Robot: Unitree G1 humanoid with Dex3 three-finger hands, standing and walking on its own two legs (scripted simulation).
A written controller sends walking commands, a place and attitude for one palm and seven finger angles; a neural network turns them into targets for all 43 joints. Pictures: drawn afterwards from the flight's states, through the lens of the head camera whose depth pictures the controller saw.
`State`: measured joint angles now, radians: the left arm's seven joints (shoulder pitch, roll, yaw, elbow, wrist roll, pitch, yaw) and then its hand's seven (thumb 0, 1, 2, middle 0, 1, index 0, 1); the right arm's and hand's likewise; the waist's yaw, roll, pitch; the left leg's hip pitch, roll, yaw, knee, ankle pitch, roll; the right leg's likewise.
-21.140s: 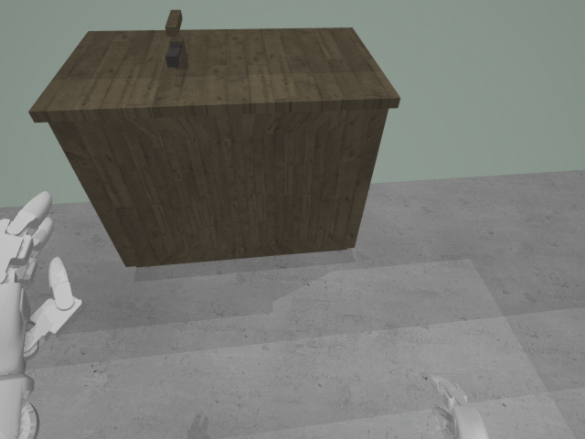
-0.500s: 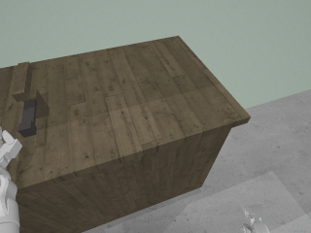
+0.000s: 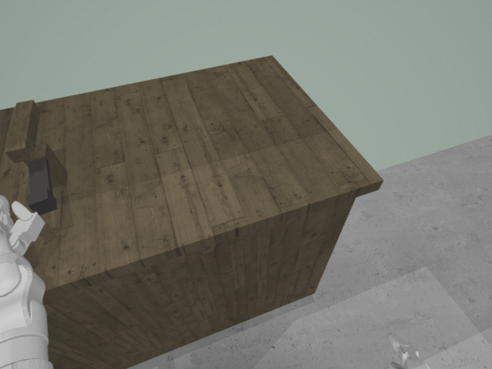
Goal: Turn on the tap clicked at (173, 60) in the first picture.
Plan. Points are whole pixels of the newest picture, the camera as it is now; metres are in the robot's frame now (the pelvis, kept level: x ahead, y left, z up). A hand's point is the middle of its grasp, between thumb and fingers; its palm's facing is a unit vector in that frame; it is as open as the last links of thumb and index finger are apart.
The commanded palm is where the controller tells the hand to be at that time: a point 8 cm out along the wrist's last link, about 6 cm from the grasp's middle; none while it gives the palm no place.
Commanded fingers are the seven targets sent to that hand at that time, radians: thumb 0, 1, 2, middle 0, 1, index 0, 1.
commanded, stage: push the lever round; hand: left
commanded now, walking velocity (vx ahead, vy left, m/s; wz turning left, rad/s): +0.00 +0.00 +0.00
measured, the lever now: (42, 201) +0.33 +0.35 +0.10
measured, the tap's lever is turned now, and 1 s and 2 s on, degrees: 8 38 67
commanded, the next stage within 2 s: none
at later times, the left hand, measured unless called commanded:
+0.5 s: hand (61, 208) +0.32 +0.32 +0.10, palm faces +0.75 -0.66 -0.06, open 7.8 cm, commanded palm +0.28 +0.33 +0.10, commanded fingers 0.00 0.90 0.90 -0.15 -0.15 -0.15 -0.15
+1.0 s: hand (84, 195) +0.35 +0.29 +0.10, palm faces +0.82 -0.58 -0.06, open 7.8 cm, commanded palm +0.30 +0.31 +0.10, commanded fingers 0.00 0.90 0.90 -0.15 -0.15 -0.15 -0.15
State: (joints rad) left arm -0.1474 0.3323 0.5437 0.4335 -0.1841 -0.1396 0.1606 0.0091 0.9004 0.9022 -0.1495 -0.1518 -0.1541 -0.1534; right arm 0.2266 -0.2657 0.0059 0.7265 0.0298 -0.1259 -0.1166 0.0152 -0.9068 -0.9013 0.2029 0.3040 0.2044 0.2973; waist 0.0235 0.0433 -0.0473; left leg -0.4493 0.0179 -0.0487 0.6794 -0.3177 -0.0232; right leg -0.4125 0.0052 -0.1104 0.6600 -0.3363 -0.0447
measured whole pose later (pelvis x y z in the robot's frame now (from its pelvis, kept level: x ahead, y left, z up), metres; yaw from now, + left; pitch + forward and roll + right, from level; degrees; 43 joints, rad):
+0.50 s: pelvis +0.01 +0.01 +0.00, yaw +0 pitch +4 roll +0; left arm -0.15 0.21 0.43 0.33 -0.11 -0.09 0.40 0.01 0.90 0.90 -0.15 -0.15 -0.15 -0.15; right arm 0.19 -0.24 0.00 0.71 0.01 -0.10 -0.09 0.01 -0.91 -0.90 0.20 0.30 0.20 0.30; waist 0.03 0.04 -0.06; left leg -0.41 0.01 -0.04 0.66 -0.32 -0.02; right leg -0.38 0.00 -0.10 0.65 -0.34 -0.04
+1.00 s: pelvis +0.01 +0.00 +0.00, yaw +0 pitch +4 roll +0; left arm -0.26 0.14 0.38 0.39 -0.03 -0.05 0.61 0.01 0.91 0.90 -0.15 -0.15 -0.13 -0.14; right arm 0.19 -0.23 -0.01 0.74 -0.01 -0.07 -0.07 0.01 -0.91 -0.90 0.20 0.30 0.20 0.30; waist 0.01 0.04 -0.07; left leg -0.41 0.01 -0.04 0.66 -0.32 -0.02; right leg -0.38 0.00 -0.10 0.64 -0.34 -0.04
